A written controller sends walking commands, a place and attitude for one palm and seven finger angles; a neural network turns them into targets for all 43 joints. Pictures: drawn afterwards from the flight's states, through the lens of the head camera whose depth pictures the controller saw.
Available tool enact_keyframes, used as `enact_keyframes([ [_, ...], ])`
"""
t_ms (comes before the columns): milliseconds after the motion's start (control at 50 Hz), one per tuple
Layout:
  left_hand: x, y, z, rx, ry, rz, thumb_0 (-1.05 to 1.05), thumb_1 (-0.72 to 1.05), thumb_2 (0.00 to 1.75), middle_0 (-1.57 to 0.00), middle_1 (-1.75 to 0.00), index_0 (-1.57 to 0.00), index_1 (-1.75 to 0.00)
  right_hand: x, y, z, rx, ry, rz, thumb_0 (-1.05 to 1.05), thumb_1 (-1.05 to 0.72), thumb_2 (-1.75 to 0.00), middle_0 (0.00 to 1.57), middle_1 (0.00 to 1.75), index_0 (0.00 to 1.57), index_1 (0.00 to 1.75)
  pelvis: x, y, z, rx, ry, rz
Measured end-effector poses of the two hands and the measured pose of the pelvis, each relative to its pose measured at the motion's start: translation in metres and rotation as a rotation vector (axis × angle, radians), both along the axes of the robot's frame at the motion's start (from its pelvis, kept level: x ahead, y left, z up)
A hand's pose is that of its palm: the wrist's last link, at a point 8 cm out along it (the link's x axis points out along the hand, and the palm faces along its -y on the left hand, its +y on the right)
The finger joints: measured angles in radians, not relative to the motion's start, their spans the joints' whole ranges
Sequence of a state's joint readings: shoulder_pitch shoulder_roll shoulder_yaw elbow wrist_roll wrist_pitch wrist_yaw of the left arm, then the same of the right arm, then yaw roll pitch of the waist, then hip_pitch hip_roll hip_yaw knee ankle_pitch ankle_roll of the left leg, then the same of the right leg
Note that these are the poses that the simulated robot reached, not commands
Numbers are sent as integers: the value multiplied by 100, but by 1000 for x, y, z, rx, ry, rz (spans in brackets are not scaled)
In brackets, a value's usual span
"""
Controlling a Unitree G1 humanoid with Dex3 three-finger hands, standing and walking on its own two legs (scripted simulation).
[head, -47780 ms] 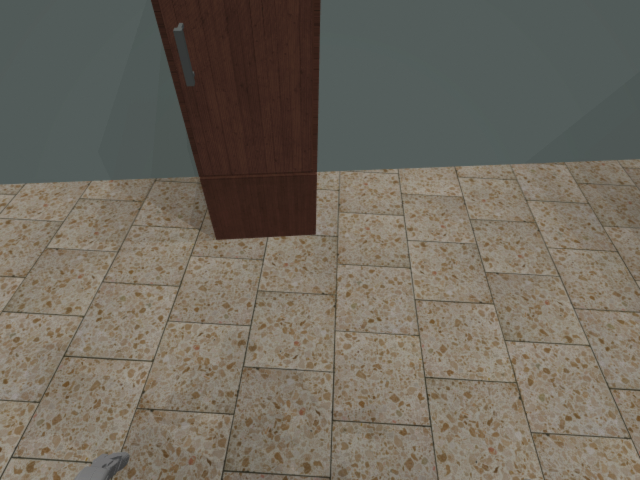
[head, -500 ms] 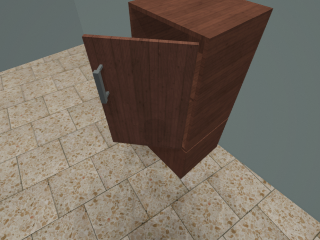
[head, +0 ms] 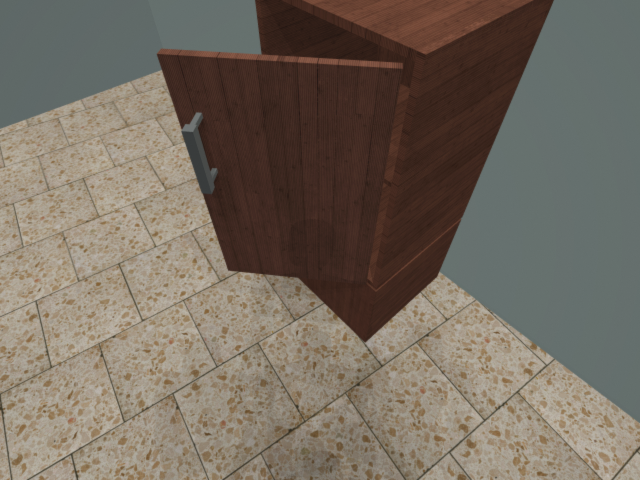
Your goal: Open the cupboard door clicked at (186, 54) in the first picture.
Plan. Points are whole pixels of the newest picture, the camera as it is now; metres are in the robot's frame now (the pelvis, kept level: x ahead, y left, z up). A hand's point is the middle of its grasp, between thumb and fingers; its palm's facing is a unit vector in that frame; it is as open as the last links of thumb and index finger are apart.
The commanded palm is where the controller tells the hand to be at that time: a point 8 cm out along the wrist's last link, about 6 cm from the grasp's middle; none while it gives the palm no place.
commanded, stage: look again from close up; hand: left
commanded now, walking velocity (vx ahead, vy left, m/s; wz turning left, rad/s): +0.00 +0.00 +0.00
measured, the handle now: (202, 154) +0.64 +0.24 +0.02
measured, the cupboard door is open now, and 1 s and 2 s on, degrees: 41 41 41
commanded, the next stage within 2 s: shuffle to correct the standing spot in 0.36 s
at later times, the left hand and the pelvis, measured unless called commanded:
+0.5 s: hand out of the picture +0.03 +0.19 -0.17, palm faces -0.02 -0.97 -0.23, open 7.4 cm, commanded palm none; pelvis +0.00 +0.00 +0.00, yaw -1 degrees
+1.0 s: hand out of the picture +0.09 +0.21 -0.18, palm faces -0.06 -0.97 -0.23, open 7.4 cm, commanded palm none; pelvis +0.06 +0.03 -0.01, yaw -5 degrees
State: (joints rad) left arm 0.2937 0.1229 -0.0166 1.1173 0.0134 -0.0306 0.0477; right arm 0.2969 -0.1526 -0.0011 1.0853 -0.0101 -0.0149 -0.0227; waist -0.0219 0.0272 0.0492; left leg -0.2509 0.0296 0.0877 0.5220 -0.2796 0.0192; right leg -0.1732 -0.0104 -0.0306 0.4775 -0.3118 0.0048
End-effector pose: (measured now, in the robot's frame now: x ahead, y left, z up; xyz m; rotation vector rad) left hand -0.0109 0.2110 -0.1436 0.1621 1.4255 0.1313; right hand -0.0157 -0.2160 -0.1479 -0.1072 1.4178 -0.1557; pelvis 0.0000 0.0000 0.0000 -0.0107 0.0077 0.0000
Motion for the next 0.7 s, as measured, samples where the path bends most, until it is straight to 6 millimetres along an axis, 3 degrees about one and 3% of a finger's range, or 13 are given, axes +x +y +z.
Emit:
enact_keyframes([
  [160, 25, 25, 6, 57, -76, -4, 0, 91, 89, -20, -30, -20, -30, 23, 3, -7, -4, -69, 19, 2, -93, -89, 20, 30, 20, 29, 6, 8, -3, 17, -15, -9],
  [320, 40, 31, 7, 58, -104, -28, 0, 90, 90, -20, -30, -20, -30, 34, -3, -1, -19, -98, 25, 1, -92, -89, 20, 30, 20, 29, 5, 8, -1, 24, -14, -21],
  [560, 37, 24, 2, 35, -78, -30, 0, 90, 90, -20, -30, -20, -30, 36, -17, 5, -50, -81, 30, 1, -90, -89, 20, 30, 20, 29, 6, 2, 0, 23, -12, -30],
  [700, 30, 23, -3, 21, -28, -20, 0, 90, 89, -20, -30, -20, -30, 36, -18, 0, -47, -55, 14, 1, -90, -90, 20, 30, 20, 29, 20, 4, -5, 19, -10, -48],
])
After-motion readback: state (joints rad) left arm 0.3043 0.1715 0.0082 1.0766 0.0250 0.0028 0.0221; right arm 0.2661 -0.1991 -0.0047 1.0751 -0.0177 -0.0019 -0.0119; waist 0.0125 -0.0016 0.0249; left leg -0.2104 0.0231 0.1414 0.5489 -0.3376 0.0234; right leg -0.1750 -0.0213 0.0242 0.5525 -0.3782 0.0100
